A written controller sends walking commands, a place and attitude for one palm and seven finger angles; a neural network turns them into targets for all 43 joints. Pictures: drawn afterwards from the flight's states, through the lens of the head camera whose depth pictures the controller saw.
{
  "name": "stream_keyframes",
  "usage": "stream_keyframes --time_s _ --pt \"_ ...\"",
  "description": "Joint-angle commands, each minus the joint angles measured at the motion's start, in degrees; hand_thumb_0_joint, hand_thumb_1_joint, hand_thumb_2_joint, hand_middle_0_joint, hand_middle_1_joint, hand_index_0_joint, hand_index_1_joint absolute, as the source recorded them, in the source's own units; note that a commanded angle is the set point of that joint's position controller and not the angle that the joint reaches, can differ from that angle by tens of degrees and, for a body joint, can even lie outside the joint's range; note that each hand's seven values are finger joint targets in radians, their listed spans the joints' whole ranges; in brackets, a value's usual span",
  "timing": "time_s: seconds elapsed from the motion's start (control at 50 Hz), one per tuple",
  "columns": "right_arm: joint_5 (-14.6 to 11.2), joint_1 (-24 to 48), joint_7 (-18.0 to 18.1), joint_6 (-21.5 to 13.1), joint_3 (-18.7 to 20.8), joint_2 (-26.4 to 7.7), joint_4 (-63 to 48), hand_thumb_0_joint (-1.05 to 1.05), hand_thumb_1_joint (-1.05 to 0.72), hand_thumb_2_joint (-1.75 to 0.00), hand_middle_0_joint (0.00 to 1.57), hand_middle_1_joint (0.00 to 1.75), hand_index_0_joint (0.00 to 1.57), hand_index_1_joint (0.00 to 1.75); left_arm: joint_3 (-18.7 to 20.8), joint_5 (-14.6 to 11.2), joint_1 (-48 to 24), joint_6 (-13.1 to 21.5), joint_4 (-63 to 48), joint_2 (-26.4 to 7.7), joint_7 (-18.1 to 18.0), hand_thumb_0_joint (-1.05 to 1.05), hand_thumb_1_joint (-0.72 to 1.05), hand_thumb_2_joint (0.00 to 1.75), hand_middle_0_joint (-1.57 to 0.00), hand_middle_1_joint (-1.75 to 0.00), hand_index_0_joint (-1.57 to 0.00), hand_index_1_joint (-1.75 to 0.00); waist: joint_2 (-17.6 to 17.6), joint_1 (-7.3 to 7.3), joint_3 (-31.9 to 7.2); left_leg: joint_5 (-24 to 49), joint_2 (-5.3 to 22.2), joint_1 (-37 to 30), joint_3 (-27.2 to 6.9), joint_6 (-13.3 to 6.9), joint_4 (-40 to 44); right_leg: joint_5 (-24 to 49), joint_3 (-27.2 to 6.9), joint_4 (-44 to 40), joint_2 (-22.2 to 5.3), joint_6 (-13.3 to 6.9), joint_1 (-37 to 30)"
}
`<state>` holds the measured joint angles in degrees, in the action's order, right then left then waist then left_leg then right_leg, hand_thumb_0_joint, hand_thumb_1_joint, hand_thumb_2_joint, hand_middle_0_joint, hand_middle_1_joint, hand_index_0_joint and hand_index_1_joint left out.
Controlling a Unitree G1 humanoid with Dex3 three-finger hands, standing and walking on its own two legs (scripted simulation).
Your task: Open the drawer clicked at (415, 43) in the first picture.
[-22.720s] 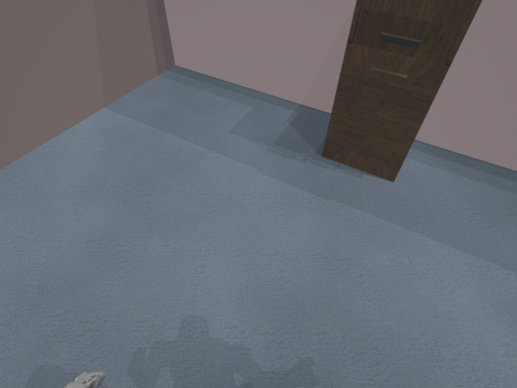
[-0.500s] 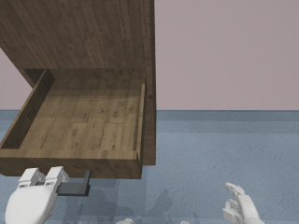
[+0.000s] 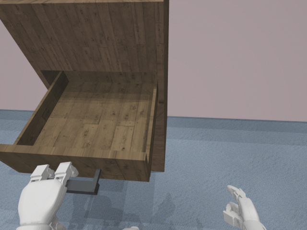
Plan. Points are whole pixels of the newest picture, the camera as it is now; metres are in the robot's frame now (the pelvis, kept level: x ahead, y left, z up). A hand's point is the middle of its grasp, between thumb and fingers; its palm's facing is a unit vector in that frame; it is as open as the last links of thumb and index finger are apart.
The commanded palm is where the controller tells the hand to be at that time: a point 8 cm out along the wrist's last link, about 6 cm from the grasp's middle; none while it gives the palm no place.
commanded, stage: lift the hand off the handle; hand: left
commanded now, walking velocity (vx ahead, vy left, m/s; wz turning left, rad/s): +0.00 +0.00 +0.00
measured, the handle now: (68, 177) +0.23 +0.24 +0.02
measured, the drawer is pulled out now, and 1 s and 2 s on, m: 0.30 0.30 0.30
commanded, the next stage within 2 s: draw the hand back to the body in 1.62 s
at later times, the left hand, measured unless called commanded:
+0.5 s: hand (57, 198) +0.18 +0.26 +0.02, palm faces +0.01 -0.08 -1.00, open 13.4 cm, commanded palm +0.16 +0.25 +0.08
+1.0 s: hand (43, 187) +0.19 +0.26 +0.08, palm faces +0.03 -0.08 -1.00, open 13.0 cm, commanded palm +0.17 +0.26 +0.15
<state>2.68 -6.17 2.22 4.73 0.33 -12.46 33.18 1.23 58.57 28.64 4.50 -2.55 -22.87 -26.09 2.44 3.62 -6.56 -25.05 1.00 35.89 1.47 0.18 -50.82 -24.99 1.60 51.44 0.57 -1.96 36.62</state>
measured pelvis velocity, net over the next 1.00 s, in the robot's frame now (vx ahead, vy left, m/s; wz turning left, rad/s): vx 0.00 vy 0.01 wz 0.01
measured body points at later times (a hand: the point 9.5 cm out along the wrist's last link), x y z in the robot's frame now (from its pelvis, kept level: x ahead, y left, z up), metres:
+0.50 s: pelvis +0.00 +0.00 +0.00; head +0.03 -0.02 +0.45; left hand +0.17 +0.26 +0.07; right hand +0.20 -0.21 -0.10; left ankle +0.00 +0.12 -0.69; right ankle +0.01 -0.10 -0.69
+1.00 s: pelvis +0.00 +0.01 +0.03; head +0.02 -0.02 +0.47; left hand +0.18 +0.26 +0.13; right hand +0.22 -0.20 -0.07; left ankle +0.00 +0.12 -0.69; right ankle +0.01 -0.10 -0.69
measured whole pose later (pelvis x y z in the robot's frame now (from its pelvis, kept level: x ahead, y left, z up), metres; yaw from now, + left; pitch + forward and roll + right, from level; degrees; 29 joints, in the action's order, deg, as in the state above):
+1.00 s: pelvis +0.00 +0.01 +0.03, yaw +1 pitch +4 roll +0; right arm 1.7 -6.4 2.9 3.4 -0.1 -13.4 34.0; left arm -0.7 54.3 27.2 0.6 -13.3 -26.2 -15.9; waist 4.8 5.8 -3.2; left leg -20.9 0.0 23.2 1.3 -0.7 -40.3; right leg -20.8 1.6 40.3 -0.2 -0.8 23.4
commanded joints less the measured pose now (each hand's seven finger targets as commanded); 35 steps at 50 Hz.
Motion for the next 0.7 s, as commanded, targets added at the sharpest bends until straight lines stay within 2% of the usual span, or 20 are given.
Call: stream_keyframes --time_s 0.0,0.02,0.04,0.1,0.14,0.16,0.18,0.22,0.24,0.26,0.3,0.32,0.38,0.42,0.46,0.52,0.58,0.6,0.66,0.68 --pt "0.25 5.86 -0.14 -3.02 2.7 -6.02 -8.86 0.0 -0.9 -0.9 0.2 0.3 0.2 0.3 4.6 -0.45 1.26 -0.43 -9.46 -5.43 -2.14 0.0 -0.5 0.3 -0.3 -1.2 -0.3 -1.2 -1.21 0.39 -7.31 9.63 -3.02 -5.99 -0.56 -1.66 5.95 14.0 -2.5 -9.61 0.59 -0.4 -4.94" --pt "0.05 5.78 -0.37 -3.11 2.9 -6.2 -8.76 0.0 -0.9 -0.9 0.2 0.3 0.2 0.3 5.6 -0.25 0.32 -0.08 -9.93 -6.9 -2.12 0.0 -0.5 0.3 -0.3 -1.2 -0.3 -1.2 -0.75 0.14 -7.25 10.01 -2.77 -6.53 -0.65 -1.63 5.67 13.17 -2.4 -9.51 0.76 -0.51 -3.78" --pt "0.06 5.6 -0.46 -3.14 3.07 -6.34 -8.68 0.0 -0.9 -0.9 0.2 0.3 0.2 0.3 5.51 -0.1 -0.62 0.03 -10.42 -6.94 -2.19 0.0 -0.5 0.3 -0.3 -1.2 -0.3 -1.2 0.37 0.24 -7.93 10.03 -2.69 -6.86 -0.77 -1.59 5.77 12.45 -1.91 -9.22 0.79 -0.56 -3.59" --pt "0.62 5.31 -0.45 -3.14 3.14 -6.44 -8.45 0.0 -0.9 -0.9 0.2 0.3 0.2 0.3 5.46 1.19 -4.32 -0.19 -10.66 -7.62 -2.97 0.0 -0.5 0.3 -0.3 -1.2 -0.3 -1.2 -0.8 -0.36 -8.71 9.47 -2.69 -7.02 -0.94 -1.62 5.26 11.4 -1.83 -8.88 0.86 -0.58 -2.32" --pt "0.63 5.18 -0.48 -3.15 3.15 -6.43 -8.52 0.0 -0.9 -0.9 0.2 0.3 0.2 0.3 5.37 1.57 -3.57 -0.46 -9.52 -7.43 -3.16 0.0 -0.5 0.3 -0.3 -1.2 -0.3 -1.2 -1.8 -0.09 -9.01 9.44 -2.8 -6.44 -0.91 -1.66 5.0 12.05 -1.89 -8.81 0.79 -0.54 -2.69" --pt "0.63 5.48 -0.38 -3.02 3.02 -6.68 -8.6 0.0 -0.9 -0.9 0.2 0.3 0.2 0.3 5.11 1.52 -5.68 -0.79 -9.99 -7.63 -3.12 0.0 -0.5 0.3 -0.3 -1.2 -0.3 -1.2 -1.61 -0.65 -8.99 9.34 -2.75 -6.62 -1.06 -1.61 5.04 11.85 -2.1 -8.95 0.77 -0.61 -2.32" --pt "0.72 5.21 -0.3 -3.06 3.06 -6.68 -8.42 0.0 -0.9 -0.9 0.2 0.3 0.2 0.3 5.81 1.65 -6.91 -0.82 -10.11 -8.44 -3.22 0.0 -0.5 0.3 -0.3 -1.2 -0.3 -1.2 -2.17 -0.39 -9.58 9.12 -2.75 -6.73 -0.97 -1.58 5.05 11.43 -2.18 -8.82 0.61 -0.49 -2.3" --pt "0.62 5.25 -0.14 -3.07 3.16 -6.65 -8.36 0.0 -0.9 -0.9 0.2 0.3 0.2 0.3 4.77 1.74 -7.2 -1.1 -9.93 -7.64 -3.15 0.0 -0.5 0.3 -0.3 -1.2 -0.3 -1.2 -2.12 -0.53 -10.05 9.15 -2.86 -6.75 -0.87 -1.66 4.89 12.01 -2.27 -8.89 0.64 -0.43 -2.54" --pt "0.44 5.11 -0.06 -3.05 3.2 -6.57 -8.26 0.0 -0.9 -0.9 0.2 0.3 0.2 0.3 4.46 1.7 -7.17 -1.41 -9.62 -7.38 -3.07 0.0 -0.5 0.3 -0.3 -1.2 -0.3 -1.2 -0.98 -0.49 -10.11 9.4 -2.78 -7.15 -0.91 -1.62 5.08 12.01 -1.84 -8.76 0.69 -0.51 -2.58" --pt "0.41 5.1 0.05 -2.9 3.04 -6.72 -8.21 0.0 -0.9 -0.9 0.2 0.3 0.2 0.3 4.42 1.54 -8.63 -1.84 -9.23 -7.51 -2.96 0.0 -0.5 0.3 -0.3 -1.2 -0.3 -1.2 -1.73 -1.14 -9.73 9.3 -2.66 -7.16 -1.13 -1.59 5.14 11.6 -1.74 -8.95 0.81 -0.5 -2.26" --pt "0.3 4.99 0.27 -3.01 3.2 -6.59 -7.74 0.0 -0.9 -0.9 0.2 0.3 0.2 0.3 2.85 1.68 -11.3 -2.03 -8.61 -6.4 -2.63 0.0 -0.5 0.3 -0.3 -1.2 -0.3 -1.2 -2.18 -1.49 -9.02 8.47 -2.58 -7.37 -1.16 -1.68 5.31 10.68 -1.63 -9.24 0.81 -0.34 -1.62" --pt "0.26 5.11 0.28 -3.16 3.12 -6.59 -8.17 0.0 -0.9 -0.9 0.2 0.3 0.2 0.3 3.34 1.37 -10.54 -2.03 -10.4 -7.12 -2.51 0.0 -0.5 0.3 -0.3 -1.2 -0.3 -1.2 -1.42 -0.78 -10.03 8.97 -2.6 -7.99 -1.19 -1.68 5.73 11.09 -1.67 -9.42 0.7 -0.4 -2.73" --pt "0.12 5.72 0.67 -3.22 2.72 -6.45 -8.55 0.0 -0.9 -0.9 0.2 0.3 0.2 0.3 4.98 0.55 -10.27 -2.73 -14.57 -9.56 -2.26 0.0 -0.5 0.3 -0.3 -1.2 -0.3 -1.2 -1.23 -0.13 -12.3 10.17 -2.7 -10.03 -1.1 -1.72 6.65 11.91 -2.18 -10.19 0.51 -0.43 -5.28" --pt "-0.12 5.92 0.87 -3.48 2.51 -6.19 -8.61 0.0 -0.9 -0.9 0.2 0.3 0.2 0.3 3.94 -0.19 -10.88 -2.82 -16.45 -8.81 -1.47 0.0 -0.5 0.3 -0.3 -1.2 -0.3 -1.2 -0.87 -0.43 -11.14 10.34 -2.65 -10.93 -1.1 -1.78 7.36 11.72 -1.86 -10.95 0.4 -0.34 -5.52" --pt "-0.25 6.4 1.27 -3.68 2.22 -6.24 -8.71 0.0 -0.9 -0.9 0.2 0.3 0.2 0.3 6.12 -0.9 -10.39 -2.66 -17.27 -10.97 -0.96 0.0 -0.5 0.3 -0.3 -1.2 -0.3 -1.2 -0.94 -0.24 -9.72 9.9 -2.51 -11.09 -1.32 -1.8 8.1 10.8 -2.21 -12.15 0.39 -0.35 -6.33" --pt "-0.15 6.35 0.93 -4.22 1.9 -5.82 -8.58 0.0 -0.9 -0.9 0.2 0.3 0.2 0.3 4.72 -0.86 -10.12 -1.98 -18.91 -9.71 -0.17 0.0 -0.5 0.3 -0.3 -1.2 -0.3 -1.2 0.71 -0.1 -8.04 10.43 -2.35 -12.51 -1.5 -1.64 9.12 10.05 -1.65 -12.47 0.38 -0.47 -5.67" --pt "-0.21 6.51 0.9 -4.31 1.83 -5.89 -8.56 0.0 -0.9 -0.9 0.2 0.3 0.2 0.3 6.75 -1.38 -10.0 -1.93 -20.2 -11.46 0.29 0.0 -0.5 0.3 -0.3 -1.2 -0.3 -1.2 0.72 0.22 -7.55 10.06 -2.3 -13.52 -1.46 -1.51 10.09 9.1 -2.19 -13.69 0.33 -0.5 -6.55" --pt "-0.39 6.59 0.91 -4.32 1.85 -5.78 -8.71 0.0 -0.9 -0.9 0.2 0.3 0.2 0.3 6.47 -1.72 -8.29 -2.17 -19.73 -10.7 0.64 0.0 -0.5 0.3 -0.3 -1.2 -0.3 -1.2 1.01 0.49 -6.81 10.41 -2.32 -13.48 -1.4 -1.61 10.45 9.93 -1.89 -13.97 0.34 -0.45 -7.4" --pt "-0.53 7.09 1.14 -4.26 1.71 -6.03 -8.5 0.0 -0.9 -0.9 0.2 0.3 0.2 0.3 8.03 -2.26 -10.77 -2.52 -20.59 -12.66 1.46 0.0 -0.5 0.3 -0.3 -1.2 -0.3 -1.2 0.83 0.3 -6.73 10.79 -2.16 -14.3 -1.67 -1.46 11.61 10.13 -2.2 -14.99 0.35 -0.42 -8.94" --pt "-0.57 7.08 1.05 -4.38 1.64 -5.82 -8.7 0.0 -0.9 -0.9 0.2 0.3 0.2 0.3 7.11 -2.47 -10.08 -2.67 -21.13 -11.56 1.83 0.0 -0.5 0.3 -0.3 -1.2 -0.3 -1.2 0.6 0.62 -6.95 11.0 -2.25 -14.85 -1.53 -1.51 11.82 10.46 -2.04 -15.06 0.08 -0.22 -9.25"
